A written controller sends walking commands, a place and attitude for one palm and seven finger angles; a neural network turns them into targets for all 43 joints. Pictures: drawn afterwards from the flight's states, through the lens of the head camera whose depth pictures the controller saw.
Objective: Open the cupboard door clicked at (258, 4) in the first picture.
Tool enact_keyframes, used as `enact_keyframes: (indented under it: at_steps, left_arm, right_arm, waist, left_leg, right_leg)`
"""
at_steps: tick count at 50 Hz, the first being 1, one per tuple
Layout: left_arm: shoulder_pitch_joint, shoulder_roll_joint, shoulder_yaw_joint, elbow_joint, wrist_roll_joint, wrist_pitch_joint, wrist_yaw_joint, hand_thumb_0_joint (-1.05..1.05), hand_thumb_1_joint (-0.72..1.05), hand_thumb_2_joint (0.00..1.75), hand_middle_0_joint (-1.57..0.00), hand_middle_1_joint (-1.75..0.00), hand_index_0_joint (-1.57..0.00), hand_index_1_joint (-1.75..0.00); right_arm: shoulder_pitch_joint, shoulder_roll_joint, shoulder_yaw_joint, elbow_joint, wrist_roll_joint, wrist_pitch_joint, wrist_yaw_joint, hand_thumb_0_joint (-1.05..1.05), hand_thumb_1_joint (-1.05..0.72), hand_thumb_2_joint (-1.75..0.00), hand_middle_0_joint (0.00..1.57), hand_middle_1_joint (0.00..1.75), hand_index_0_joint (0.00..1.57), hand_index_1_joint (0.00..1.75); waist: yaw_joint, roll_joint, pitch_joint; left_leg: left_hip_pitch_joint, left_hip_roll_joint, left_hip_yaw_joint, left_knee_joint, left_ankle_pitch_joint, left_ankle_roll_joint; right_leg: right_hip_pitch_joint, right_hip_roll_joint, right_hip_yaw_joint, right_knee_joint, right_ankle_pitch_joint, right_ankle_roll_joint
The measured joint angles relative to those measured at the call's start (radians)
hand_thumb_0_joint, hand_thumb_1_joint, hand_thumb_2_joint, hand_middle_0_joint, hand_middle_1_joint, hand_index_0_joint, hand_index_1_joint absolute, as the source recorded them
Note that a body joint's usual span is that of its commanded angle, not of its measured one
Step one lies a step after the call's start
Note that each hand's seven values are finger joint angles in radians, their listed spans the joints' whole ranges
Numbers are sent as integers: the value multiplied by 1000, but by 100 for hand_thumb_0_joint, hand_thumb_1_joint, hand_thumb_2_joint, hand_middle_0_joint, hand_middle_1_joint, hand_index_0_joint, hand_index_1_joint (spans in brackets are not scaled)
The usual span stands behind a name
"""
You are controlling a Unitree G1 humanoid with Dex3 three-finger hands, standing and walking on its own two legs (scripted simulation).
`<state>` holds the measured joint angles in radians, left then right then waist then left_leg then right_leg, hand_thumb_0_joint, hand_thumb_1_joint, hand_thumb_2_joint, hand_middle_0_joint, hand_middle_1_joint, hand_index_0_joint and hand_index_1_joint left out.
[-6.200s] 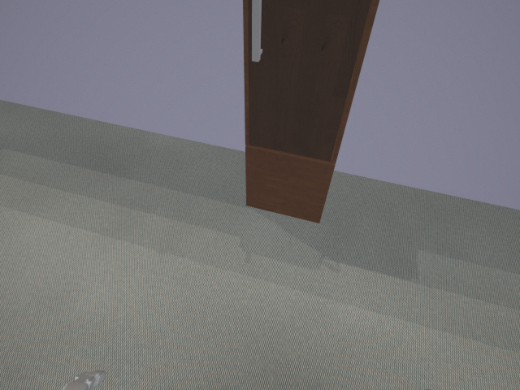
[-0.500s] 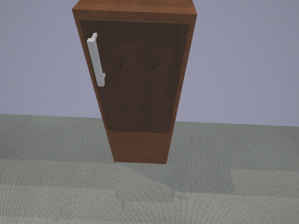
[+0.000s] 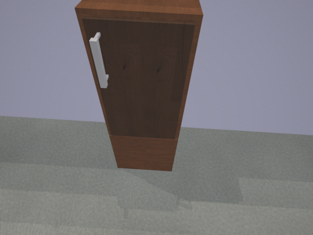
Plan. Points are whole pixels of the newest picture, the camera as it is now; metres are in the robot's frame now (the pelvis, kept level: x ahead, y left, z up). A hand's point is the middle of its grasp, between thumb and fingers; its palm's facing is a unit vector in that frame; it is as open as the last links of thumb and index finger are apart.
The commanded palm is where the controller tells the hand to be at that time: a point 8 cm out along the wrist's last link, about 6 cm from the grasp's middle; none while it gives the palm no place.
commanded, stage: come to a stop and stand still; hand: left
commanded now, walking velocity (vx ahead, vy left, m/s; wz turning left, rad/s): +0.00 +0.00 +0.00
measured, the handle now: (101, 61) +0.61 +0.23 +0.12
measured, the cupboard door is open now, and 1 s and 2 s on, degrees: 0 0 0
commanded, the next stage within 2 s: look again from close up in 0.08 s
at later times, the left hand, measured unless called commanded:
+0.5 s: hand out of the picture +0.00 +0.19 -0.18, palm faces +0.02 -0.98 -0.21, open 7.3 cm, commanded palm none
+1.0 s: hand out of the picture -0.07 +0.16 -0.19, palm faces +0.08 -0.98 -0.16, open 7.3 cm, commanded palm none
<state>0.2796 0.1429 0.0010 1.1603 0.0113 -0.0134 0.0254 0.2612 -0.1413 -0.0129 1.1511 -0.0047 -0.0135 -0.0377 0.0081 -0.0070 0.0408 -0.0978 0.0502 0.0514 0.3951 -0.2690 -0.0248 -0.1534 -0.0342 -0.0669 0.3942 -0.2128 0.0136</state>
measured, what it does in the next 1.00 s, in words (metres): stands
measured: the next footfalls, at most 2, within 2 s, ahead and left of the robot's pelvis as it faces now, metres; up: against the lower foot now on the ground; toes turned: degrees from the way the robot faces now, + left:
left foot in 1.38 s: +0.08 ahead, +0.12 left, +0.00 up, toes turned +9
right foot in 1.78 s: +0.17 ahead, -0.09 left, +0.00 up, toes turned -3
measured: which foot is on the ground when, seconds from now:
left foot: down 0.00-1.00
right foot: down 0.00-1.00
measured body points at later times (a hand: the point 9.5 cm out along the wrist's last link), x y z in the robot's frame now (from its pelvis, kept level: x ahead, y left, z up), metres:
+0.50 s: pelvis -0.03 +0.01 -0.01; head -0.04 +0.00 +0.44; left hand +0.00 +0.24 -0.16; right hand -0.01 -0.22 -0.17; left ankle -0.04 +0.13 -0.74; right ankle +0.00 -0.13 -0.74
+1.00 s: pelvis -0.03 +0.00 -0.01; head -0.03 +0.00 +0.44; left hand -0.07 +0.22 -0.17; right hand -0.06 -0.22 -0.17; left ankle -0.03 +0.13 -0.74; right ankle +0.00 -0.12 -0.74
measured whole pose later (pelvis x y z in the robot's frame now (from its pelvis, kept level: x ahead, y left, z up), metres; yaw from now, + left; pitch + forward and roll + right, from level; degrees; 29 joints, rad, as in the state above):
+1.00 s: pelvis -0.03 +0.00 -0.01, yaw +0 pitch -2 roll +0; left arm 0.38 0.13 0.02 1.10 0.02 0.00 0.01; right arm 0.39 -0.14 -0.01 1.08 -0.03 0.00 -0.01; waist 0.01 0.00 0.01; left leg -0.23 0.03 0.04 0.58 -0.33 0.01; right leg -0.29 -0.05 -0.05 0.60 -0.30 -0.01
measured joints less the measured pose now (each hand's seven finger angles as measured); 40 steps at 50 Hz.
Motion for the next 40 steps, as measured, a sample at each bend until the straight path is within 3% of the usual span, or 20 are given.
enact_keyframes:
  at_steps: [9, 12, 16, 24, 40]
  left_arm:
    - [-17, 23, 6, -10, 0, -1, -2, 0, 91, 89, -20, -30, -20, -30]
    - [-24, 21, -4, -20, 2, -23, 20, 0, 91, 89, -20, -30, -20, -30]
    - [-27, 24, -8, -33, 1, -10, 15, 0, 91, 89, -20, -30, -20, -30]
    - [-16, 25, -10, -66, 3, 11, 0, 0, 91, 89, -20, -30, -20, -30]
    - [42, 1, -4, -60, 5, 13, -7, 0, 91, 89, -20, -30, -20, -30]
  right_arm:
    - [1, -8, 1, 2, -2, 1, 4, 1, -90, -90, 20, 30, 20, 30]
    - [-9, -23, 2, -37, 2, 4, 12, 1, -90, -90, 20, 30, 20, 30]
    - [0, -27, 3, -84, -1, -7, 9, 1, -91, -90, 20, 30, 20, 30]
    - [33, -24, 11, -100, -9, 6, 11, 1, -93, -90, 20, 30, 20, 30]
    - [84, 6, 17, -70, -8, 6, 16, 1, -91, -90, 20, 30, 20, 30]
  waist:
    - [-3, 5, 3]
    - [-11, 20, 14]
    - [-23, 22, 6]
    - [-14, 18, -34]
    - [-9, 8, -17]
  left_leg:
    - [-4, 2, -2, -2, 6, -3]
    - [-58, 11, -3, 73, -21, -2]
    - [-79, -7, -3, 119, -37, 9]
    - [-77, -23, 1, 131, -35, 19]
    - [-95, -20, 1, 103, 6, 13]
  right_leg:
    - [-4, 2, -2, -1, 5, -3]
    - [-42, 6, -2, 38, 0, -2]
    - [-72, -14, 1, 106, -30, 4]
    - [-77, -30, 8, 134, -36, 12]
    - [-101, -26, 8, 118, -2, 0]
